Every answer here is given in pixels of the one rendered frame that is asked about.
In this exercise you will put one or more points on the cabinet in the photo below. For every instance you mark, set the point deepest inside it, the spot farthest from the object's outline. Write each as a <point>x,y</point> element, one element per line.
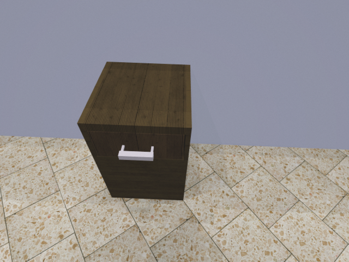
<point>141,98</point>

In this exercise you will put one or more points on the handle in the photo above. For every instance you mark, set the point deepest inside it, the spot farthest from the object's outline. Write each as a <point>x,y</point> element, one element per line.
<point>135,155</point>

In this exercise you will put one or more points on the drawer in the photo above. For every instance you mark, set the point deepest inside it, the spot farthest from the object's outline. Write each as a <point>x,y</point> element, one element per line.
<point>166,146</point>

